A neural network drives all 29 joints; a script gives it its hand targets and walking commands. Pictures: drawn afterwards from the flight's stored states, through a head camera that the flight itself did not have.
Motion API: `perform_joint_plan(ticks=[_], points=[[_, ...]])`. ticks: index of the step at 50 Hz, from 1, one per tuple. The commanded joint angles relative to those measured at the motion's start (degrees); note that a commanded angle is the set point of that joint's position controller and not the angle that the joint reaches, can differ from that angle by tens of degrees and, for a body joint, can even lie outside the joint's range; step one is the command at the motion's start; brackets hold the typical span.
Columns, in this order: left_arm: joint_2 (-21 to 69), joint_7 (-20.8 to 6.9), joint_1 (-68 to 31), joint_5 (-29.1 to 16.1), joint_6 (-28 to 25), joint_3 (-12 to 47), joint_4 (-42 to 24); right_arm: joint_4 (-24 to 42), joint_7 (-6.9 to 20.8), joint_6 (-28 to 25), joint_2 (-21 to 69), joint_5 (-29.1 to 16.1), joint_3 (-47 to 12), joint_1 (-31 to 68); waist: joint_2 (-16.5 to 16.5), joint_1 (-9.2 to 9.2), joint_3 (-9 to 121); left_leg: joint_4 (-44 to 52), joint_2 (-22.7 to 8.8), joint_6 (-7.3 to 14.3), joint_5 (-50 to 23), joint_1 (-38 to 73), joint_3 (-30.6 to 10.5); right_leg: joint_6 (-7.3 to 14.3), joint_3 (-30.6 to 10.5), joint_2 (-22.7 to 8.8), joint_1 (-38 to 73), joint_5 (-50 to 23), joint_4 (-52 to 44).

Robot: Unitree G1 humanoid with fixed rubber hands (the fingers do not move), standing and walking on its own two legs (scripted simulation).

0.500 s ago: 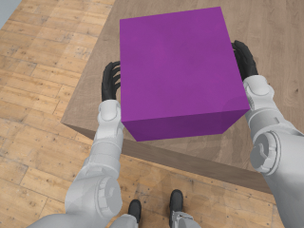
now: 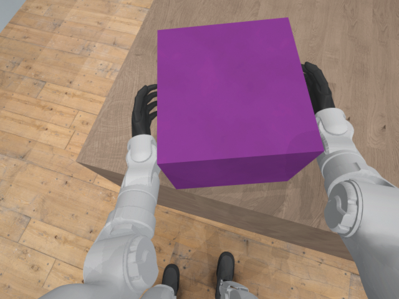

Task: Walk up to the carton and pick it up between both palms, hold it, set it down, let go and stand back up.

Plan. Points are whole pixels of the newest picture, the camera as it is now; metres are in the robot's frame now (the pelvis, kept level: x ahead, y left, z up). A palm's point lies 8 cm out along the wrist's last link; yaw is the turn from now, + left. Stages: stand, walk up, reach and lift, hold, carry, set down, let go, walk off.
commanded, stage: reach and lift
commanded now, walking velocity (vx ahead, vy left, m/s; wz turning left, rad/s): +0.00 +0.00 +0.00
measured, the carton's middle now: (227, 111) +0.47 +0.01 -0.02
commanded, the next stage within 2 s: none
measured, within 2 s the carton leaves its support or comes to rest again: leaves its support in 1.02 s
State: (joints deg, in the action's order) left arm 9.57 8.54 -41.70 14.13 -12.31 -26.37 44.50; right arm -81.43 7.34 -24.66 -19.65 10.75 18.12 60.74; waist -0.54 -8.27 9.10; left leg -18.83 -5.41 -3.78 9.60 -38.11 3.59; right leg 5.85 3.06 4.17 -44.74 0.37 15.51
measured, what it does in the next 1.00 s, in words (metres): stands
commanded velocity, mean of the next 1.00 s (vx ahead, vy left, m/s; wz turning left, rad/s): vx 0.00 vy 0.00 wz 0.00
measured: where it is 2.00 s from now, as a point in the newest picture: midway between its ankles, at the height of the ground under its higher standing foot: (196, 293)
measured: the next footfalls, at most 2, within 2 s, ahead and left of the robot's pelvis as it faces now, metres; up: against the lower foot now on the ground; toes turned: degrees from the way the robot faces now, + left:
none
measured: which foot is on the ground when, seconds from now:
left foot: down 0.00-1.00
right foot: down 0.00-1.00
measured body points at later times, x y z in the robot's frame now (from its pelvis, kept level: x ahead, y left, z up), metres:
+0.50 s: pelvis -0.01 +0.01 +0.00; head +0.15 -0.01 +0.42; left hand +0.40 +0.19 +0.00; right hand +0.50 -0.15 +0.01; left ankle -0.05 +0.17 -0.73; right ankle +0.04 -0.05 -0.73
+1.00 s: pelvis -0.01 +0.02 -0.01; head +0.13 +0.00 +0.42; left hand +0.39 +0.20 +0.00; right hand +0.49 -0.13 +0.02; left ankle -0.05 +0.17 -0.73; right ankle +0.04 -0.05 -0.73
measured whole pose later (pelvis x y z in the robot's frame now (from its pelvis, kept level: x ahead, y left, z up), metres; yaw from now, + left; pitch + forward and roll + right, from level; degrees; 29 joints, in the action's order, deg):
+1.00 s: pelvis -0.01 +0.02 -0.01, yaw +1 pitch +32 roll +1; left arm 8.1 11.4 -37.8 5.7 -17.1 -19.7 50.4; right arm -91.8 3.2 -31.6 -20.9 4.4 4.2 62.0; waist 0.2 -8.8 15.9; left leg -24.2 -4.5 -3.3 10.9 -44.8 2.9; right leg 4.5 4.2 2.8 -49.4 0.6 18.2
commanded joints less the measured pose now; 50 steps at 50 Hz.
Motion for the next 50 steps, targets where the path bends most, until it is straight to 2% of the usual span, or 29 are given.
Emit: perform_joint_plan(ticks=[1, 2, 3, 5, 12, 15, 16, 17, 18, 19, 21, 23, 24, 25, 28, 30, 32, 33, 34, 35, 36, 37, 39, 41, 43, 44, 46, 47, 50], points=[[21.2, -2.7, -21.8, 0.9, -2.0, 14.9, -2.5, 2.3, 4.6, -4.4, 25.1, 3.5, -9.1, 20.2, -8.7, -1.86, 41.2, -0.4, 4.4, 3.5, -16.3, -3.0, 3.8, -7.0, -0.6, -4.3, 50.7, -26.9, 8.9], [20.7, -2.8, -21.8, 1.4, -2.3, 14.7, -2.3, 3.1, 4.6, -5.2, 25.2, 3.4, -9.8, 21.1, -9.2, -2.50, 42.2, -0.5, 4.5, 3.6, -16.1, -3.4, 4.0, -7.1, -1.1, -4.4, 51.3, -27.7, 9.0], [20.6, -2.9, -21.5, 1.0, -2.5, 14.1, -1.5, 3.1, 4.5, -5.2, 25.3, 3.7, -10.0, 20.8, -10.6, -2.25, 41.7, -0.3, 4.6, 3.9, -15.0, -4.5, 4.0, -7.5, -1.3, -4.7, 52.6, -27.9, 9.0], [21.2, -2.8, -21.6, 1.2, -3.4, 14.5, -1.8, 3.8, 4.3, -6.5, 25.7, 3.7, -11.1, 21.7, -10.7, -3.00, 43.7, -0.3, 4.7, 3.9, -15.3, -5.4, 4.3, -7.7, -1.6, -4.7, 53.2, -30.2, 9.7], [22.4, -2.9, -21.9, 1.2, -5.4, 16.0, 0.4, 1.2, 3.8, -9.8, 24.4, 5.3, -11.1, 21.9, -10.0, -0.97, 45.5, -0.3, 4.5, 3.3, -15.7, -5.4, 3.7, -7.7, -1.1, -4.4, 52.7, -33.0, 10.1], [21.7, -3.0, -22.8, 1.1, -6.3, 15.5, 2.3, -1.1, 3.9, -10.4, 23.8, 6.3, -10.6, 22.2, -11.7, -0.53, 44.6, 0.1, 4.5, 3.7, -12.9, -6.5, 3.7, -7.8, -1.5, -4.3, 51.8, -29.8, 9.8], [21.7, -2.9, -23.4, 0.8, -6.5, 15.3, 2.4, -1.7, 3.9, -10.7, 22.9, 6.9, -9.9, 22.2, -11.3, -0.24, 44.1, 0.4, 4.5, 3.8, -12.2, -6.6, 3.6, -7.8, -1.1, -4.2, 50.8, -27.5, 9.3], [21.9, -2.9, -22.5, 1.2, -6.8, 15.3, 2.6, -1.3, 4.2, -11.1, 23.4, 6.6, -11.0, 22.3, -11.6, -1.10, 44.8, 0.2, 4.5, 3.8, -12.5, -6.1, 3.6, -7.7, -0.9, -3.9, 50.2, -26.0, 9.1], [21.7, -2.5, -22.8, 0.9, -7.0, 15.7, 2.3, -2.3, 4.2, -11.4, 22.3, 6.6, -11.1, 22.5, -11.2, -0.52, 45.3, 0.0, 4.5, 3.5, -13.1, -5.5, 3.6, -7.7, -0.6, -3.7, 49.5, -26.7, 9.1], [21.2, -2.6, -23.0, 1.0, -7.1, 15.2, 3.2, -2.7, 4.1, -11.5, 22.6, 6.5, -11.2, 22.9, -12.1, -0.94, 44.7, -0.2, 4.6, 3.8, -12.4, -6.3, 3.7, -7.7, -1.6, -4.0, 49.7, -25.7, 8.9], [21.7, -2.5, -22.0, 0.9, -7.5, 16.0, 4.5, -3.0, 4.1, -12.4, 21.8, 7.0, -11.6, 23.7, -11.2, -0.78, 45.3, -0.2, 4.5, 3.4, -12.5, -6.1, 3.3, -7.4, -0.5, -3.5, 48.4, -24.1, 8.9], [20.8, -2.5, -22.3, 0.5, -7.5, 16.2, 4.4, -4.4, 4.1, -12.4, 21.6, 6.6, -11.9, 22.9, -12.0, -0.35, 44.1, -0.3, 4.5, 3.7, -12.3, -5.9, 3.2, -7.5, -0.9, -3.5, 48.0, -23.0, 8.6], [20.9, -2.4, -23.0, 0.1, -7.7, 16.8, 3.6, -4.0, 4.0, -12.7, 21.7, 6.2, -12.0, 24.0, -10.8, -0.59, 45.7, -0.4, 4.6, 3.5, -12.9, -5.3, 3.3, -7.3, -1.0, -3.3, 47.6, -24.3, 8.9], [20.8, -2.5, -23.0, 0.2, -7.9, 16.6, 4.5, -5.2, 4.1, -12.7, 21.0, 6.1, -11.8, 24.0, -11.1, -0.23, 44.8, -0.6, 4.6, 3.5, -12.5, -6.1, 3.1, -7.1, -1.0, -3.3, 47.1, -23.3, 8.8], [21.0, -2.1, -22.3, -0.2, -7.9, 17.5, 4.4, -5.3, 4.0, -13.1, 21.5, 5.0, -13.3, 25.3, -10.0, -0.96, 45.9, -1.5, 4.7, 3.0, -14.1, -5.3, 2.7, -6.9, -1.2, -3.0, 46.5, -24.9, 9.5], [21.2, -2.4, -22.1, -1.4, -7.8, 18.4, 4.5, -5.5, 3.7, -13.0, 21.3, 4.4, -13.6, 25.5, -10.6, -0.22, 47.5, -2.1, 4.7, 3.1, -14.7, -6.0, 2.6, -7.1, -1.0, -2.9, 47.0, -27.3, 10.2], [21.1, -2.4, -22.3, -1.4, -7.6, 18.7, 4.3, -5.2, 3.7, -13.0, 22.4, 3.5, -14.1, 26.9, -10.4, -0.91, 48.6, -2.5, 4.8, 2.8, -15.0, -5.3, 2.3, -6.9, -0.5, -2.6, 46.8, -27.0, 10.1], [21.3, -2.3, -22.2, -1.7, -7.7, 19.2, 3.4, -5.6, 3.7, -13.0, 22.1, 2.9, -14.5, 26.5, -9.3, -0.91, 49.4, -2.8, 4.8, 2.7, -16.0, -4.9, 2.4, -6.7, -0.7, -2.5, 46.2, -28.3, 10.7], [21.0, -2.4, -22.2, -2.3, -7.5, 19.4, 3.7, -5.6, 3.5, -12.8, 21.7, 2.8, -14.8, 26.7, -10.5, -0.43, 49.4, -3.2, 4.9, 2.8, -16.0, -5.3, 2.2, -6.8, -0.8, -2.4, 46.1, -28.9, 10.8], [21.5, -2.5, -21.9, -2.3, -7.2, 20.1, 2.7, -5.4, 3.5, -12.8, 22.7, 2.1, -15.8, 26.3, -9.8, -0.83, 50.6, -3.4, 5.0, 2.7, -17.2, -5.0, 1.9, -6.9, -1.0, -2.5, 46.4, -31.4, 11.6], [21.8, -2.7, -21.4, -2.7, -7.2, 19.9, 4.0, -4.6, 3.3, -12.9, 21.9, 2.0, -15.9, 27.3, -10.6, -0.10, 49.3, -3.8, 5.0, 2.6, -17.1, -5.9, 1.8, -7.0, -0.7, -2.4, 46.8, -32.6, 11.8], [22.5, -2.7, -22.5, -2.9, -7.1, 20.8, 2.2, -4.6, 3.1, -12.7, 22.8, 1.8, -16.0, 26.9, -10.2, 0.09, 51.4, -4.4, 5.1, 2.5, -17.7, -5.4, 1.9, -7.0, -0.2, -2.4, 47.5, -33.3, 12.1], [21.9, -2.9, -22.6, -3.4, -6.8, 20.8, 2.0, -3.1, 3.0, -12.6, 23.7, 0.3, -17.5, 27.2, -11.2, -0.68, 52.1, -4.7, 5.2, 2.9, -17.2, -6.5, 1.9, -7.6, -1.1, -2.6, 48.8, -35.5, 12.9], [22.0, -3.2, -23.2, -3.5, -6.4, 21.1, 1.4, -4.1, 2.8, -12.1, 24.5, -0.2, -17.5, 26.7, -10.9, -0.09, 50.8, -4.6, 5.4, 2.8, -17.1, -5.8, 1.6, -7.8, -0.8, -2.8, 49.0, -37.3, 13.4], [22.7, -3.4, -23.3, -4.0, -6.2, 21.8, 0.9, -2.6, 2.8, -11.9, 25.3, -1.0, -18.8, 26.8, -11.0, -0.45, 52.1, -5.1, 5.5, 2.9, -17.4, -5.5, 1.5, -7.8, -0.8, -2.7, 49.5, -37.5, 13.5], [23.1, -3.4, -22.7, -3.9, -5.7, 22.1, 1.3, -2.0, 2.8, -11.8, 24.7, -1.1, -18.7, 27.5, -11.0, 0.02, 52.0, -4.9, 5.4, 2.8, -18.1, -4.8, 1.3, -7.7, -0.5, -2.4, 49.0, -37.4, 13.3], [22.8, -3.6, -25.7, -5.6, -5.6, 23.4, 0.0, -0.7, 2.6, -11.1, 25.6, -1.5, -18.7, 27.8, -11.1, 0.72, 52.9, -5.5, 5.5, 3.0, -16.3, -5.0, 1.4, -7.7, -0.6, -2.6, 49.0, -34.4, 13.1], [23.7, -3.6, -26.9, -5.8, -5.7, 23.7, -0.3, -0.4, 2.7, -10.8, 26.5, -1.5, -18.9, 28.0, -11.2, 0.35, 53.5, -5.7, 5.6, 3.0, -15.7, -5.5, 1.3, -7.7, -0.5, -2.4, 48.7, -33.5, 13.1], [24.5, -3.2, -28.6, -7.6, -5.0, 26.3, -2.2, 1.4, 3.0, -9.3, 27.3, -1.9, -18.8, 28.6, -9.3, 1.26, 54.9, -6.2, 5.6, 2.7, -16.0, -3.3, 0.7, -7.2, 0.3, -2.0, 45.9, -30.9, 12.9]])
